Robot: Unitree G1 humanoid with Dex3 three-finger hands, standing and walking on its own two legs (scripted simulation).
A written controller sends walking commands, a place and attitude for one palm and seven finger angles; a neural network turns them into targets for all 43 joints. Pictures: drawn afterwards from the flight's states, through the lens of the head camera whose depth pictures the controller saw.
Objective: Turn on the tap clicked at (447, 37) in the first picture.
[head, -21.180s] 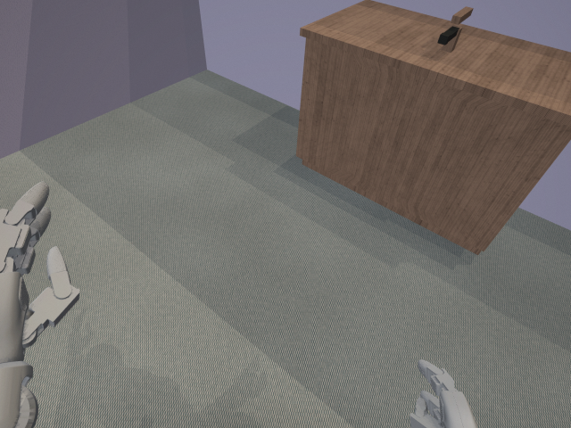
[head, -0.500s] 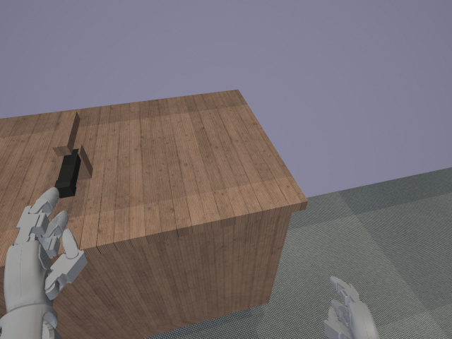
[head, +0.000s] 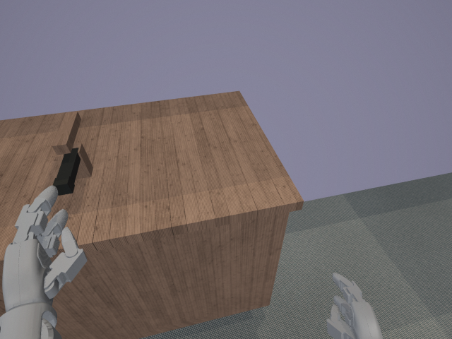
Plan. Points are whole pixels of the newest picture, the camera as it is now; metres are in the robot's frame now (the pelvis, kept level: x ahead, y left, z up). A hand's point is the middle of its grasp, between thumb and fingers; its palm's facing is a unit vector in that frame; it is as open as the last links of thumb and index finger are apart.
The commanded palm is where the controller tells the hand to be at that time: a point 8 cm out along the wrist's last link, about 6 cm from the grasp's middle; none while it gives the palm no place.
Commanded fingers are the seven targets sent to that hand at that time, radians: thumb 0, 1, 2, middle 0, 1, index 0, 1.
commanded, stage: turn the palm inward beside the body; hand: left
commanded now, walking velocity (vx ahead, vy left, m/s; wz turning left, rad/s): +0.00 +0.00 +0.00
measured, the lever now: (64, 185) +0.36 +0.39 +0.08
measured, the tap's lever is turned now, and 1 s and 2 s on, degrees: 0 0 0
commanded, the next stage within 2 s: reach beside the lever's end, fingers flat in 0.02 s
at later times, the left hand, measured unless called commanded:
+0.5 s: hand (71, 236) +0.21 +0.27 +0.13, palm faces +0.53 -0.84 -0.15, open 7.5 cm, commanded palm +0.17 +0.31 +0.14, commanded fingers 0.00 0.90 0.90 -0.20 -0.30 -0.20 -0.30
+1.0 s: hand (59, 219) +0.25 +0.32 +0.12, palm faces +0.53 -0.84 -0.12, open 7.6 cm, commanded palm +0.21 +0.36 +0.12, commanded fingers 0.00 0.90 0.90 -0.18 -0.24 -0.18 -0.24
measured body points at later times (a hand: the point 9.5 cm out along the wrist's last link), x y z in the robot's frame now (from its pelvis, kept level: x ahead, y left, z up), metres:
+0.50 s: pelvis +0.03 +0.00 +0.00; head +0.01 -0.02 +0.45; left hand +0.18 +0.31 +0.14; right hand +0.22 -0.23 -0.07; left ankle +0.08 +0.13 -0.71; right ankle -0.03 -0.06 -0.71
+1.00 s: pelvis +0.00 +0.01 +0.00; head +0.00 +0.01 +0.45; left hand +0.22 +0.36 +0.12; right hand +0.18 -0.22 -0.08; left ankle +0.08 +0.13 -0.71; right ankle -0.03 -0.06 -0.71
